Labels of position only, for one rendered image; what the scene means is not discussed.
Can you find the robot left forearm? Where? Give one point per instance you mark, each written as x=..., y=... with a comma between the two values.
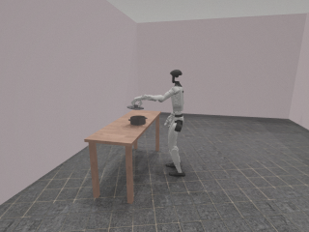
x=151, y=97

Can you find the robot left foot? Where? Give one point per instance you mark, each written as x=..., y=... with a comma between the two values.
x=176, y=173

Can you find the table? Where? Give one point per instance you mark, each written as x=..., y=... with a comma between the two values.
x=122, y=133

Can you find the lid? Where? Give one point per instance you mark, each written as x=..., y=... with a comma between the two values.
x=135, y=107

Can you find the left robot hand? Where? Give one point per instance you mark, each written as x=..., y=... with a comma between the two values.
x=136, y=100

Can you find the robot left thigh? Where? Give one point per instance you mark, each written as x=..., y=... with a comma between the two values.
x=172, y=137

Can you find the left robot upper arm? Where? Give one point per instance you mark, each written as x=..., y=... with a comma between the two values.
x=173, y=91

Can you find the right robot hand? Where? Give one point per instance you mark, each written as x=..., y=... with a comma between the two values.
x=169, y=121

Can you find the pot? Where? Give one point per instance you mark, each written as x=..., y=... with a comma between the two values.
x=138, y=120

